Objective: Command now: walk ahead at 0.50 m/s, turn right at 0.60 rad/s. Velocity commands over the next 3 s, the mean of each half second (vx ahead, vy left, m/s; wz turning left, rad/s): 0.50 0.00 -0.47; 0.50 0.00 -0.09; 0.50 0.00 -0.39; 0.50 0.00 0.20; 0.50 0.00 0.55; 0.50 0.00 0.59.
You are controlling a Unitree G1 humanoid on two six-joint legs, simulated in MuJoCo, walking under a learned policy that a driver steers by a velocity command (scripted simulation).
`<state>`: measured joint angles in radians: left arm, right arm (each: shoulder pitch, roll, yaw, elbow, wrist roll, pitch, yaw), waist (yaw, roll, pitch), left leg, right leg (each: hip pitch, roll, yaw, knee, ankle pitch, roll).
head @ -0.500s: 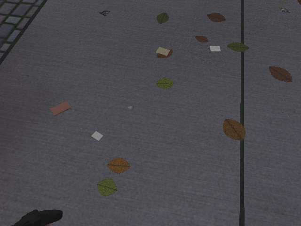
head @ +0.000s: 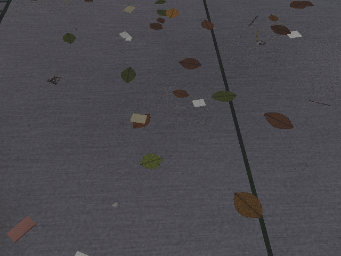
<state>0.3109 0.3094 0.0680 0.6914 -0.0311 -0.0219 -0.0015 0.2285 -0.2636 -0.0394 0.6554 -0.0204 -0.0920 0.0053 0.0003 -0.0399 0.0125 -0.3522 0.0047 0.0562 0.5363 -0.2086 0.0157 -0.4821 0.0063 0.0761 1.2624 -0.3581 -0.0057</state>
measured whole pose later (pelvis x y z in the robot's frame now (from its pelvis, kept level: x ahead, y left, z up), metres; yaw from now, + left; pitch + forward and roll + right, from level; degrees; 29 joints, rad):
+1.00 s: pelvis +0.56 -0.08 +0.00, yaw -15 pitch +2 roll +0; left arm 0.33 0.29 0.05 0.83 -0.03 -0.06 0.00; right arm 0.16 -0.27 -0.04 0.73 0.00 -0.09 0.04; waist 0.02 -0.01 0.03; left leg -0.42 -0.02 0.06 0.55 -0.15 0.06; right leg -0.32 0.00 0.06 1.16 -0.43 -0.03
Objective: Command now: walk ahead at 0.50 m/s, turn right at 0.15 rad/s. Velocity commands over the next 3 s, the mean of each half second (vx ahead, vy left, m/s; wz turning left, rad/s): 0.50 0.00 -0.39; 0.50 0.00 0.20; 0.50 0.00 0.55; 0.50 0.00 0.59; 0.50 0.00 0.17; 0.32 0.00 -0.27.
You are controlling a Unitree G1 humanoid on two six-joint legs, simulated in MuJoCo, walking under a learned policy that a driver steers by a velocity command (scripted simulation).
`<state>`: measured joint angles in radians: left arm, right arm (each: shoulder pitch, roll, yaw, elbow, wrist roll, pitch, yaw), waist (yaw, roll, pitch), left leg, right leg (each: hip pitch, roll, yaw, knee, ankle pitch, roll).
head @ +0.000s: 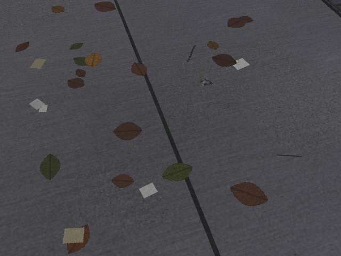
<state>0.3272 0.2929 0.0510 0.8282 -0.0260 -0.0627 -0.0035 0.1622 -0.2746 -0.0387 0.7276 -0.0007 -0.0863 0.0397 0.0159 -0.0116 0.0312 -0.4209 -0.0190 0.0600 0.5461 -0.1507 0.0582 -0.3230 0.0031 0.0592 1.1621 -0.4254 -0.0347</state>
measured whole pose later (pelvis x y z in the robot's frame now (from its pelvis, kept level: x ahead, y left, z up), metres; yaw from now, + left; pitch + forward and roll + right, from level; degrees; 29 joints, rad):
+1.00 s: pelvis +0.57 -0.09 -0.01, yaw -3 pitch +3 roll -1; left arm 0.31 0.29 0.07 0.85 0.00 -0.04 0.03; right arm 0.10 -0.26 -0.05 0.70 0.02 -0.06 0.06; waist 0.03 0.02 0.03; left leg -0.54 -0.02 0.06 0.59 -0.09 0.10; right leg 0.05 -0.01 -0.19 0.52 -0.45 -0.01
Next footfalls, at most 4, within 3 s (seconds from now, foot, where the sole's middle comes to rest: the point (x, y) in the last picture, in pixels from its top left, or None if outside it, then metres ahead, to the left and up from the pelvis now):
0.46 right None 0.39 -0.17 -0.76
0.98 left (182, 188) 0.74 -0.02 -0.76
1.46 right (221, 137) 1.02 -0.21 -0.76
1.98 left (149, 110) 1.19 0.15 -0.76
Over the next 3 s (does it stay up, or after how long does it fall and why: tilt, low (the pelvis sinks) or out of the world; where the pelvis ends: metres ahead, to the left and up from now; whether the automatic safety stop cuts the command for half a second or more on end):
stays up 1.58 0.27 0.00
